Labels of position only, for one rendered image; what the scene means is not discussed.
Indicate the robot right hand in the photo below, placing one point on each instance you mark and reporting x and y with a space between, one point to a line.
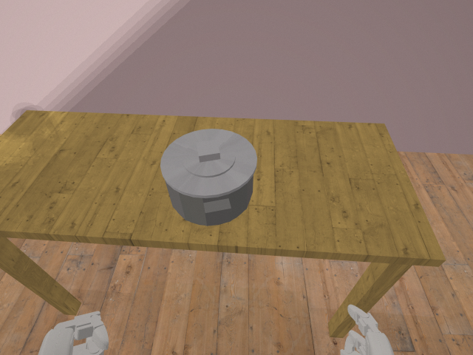
374 343

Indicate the pot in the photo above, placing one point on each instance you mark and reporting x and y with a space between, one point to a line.
212 211

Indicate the table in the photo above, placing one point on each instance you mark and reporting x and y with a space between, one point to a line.
321 189

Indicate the lid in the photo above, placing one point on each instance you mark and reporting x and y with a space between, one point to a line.
183 171

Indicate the robot left hand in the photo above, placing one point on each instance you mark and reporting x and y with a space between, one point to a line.
60 340

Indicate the knob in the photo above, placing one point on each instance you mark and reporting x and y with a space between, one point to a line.
208 150

